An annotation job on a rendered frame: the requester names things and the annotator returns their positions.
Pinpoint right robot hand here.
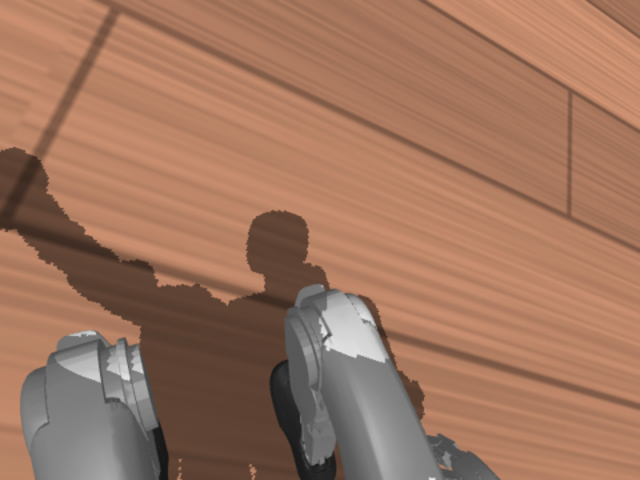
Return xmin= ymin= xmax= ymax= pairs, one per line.
xmin=427 ymin=434 xmax=500 ymax=480

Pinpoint left robot foot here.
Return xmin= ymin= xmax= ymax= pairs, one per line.
xmin=152 ymin=419 xmax=169 ymax=480

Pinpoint right robot foot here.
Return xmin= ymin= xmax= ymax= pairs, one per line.
xmin=270 ymin=360 xmax=336 ymax=480

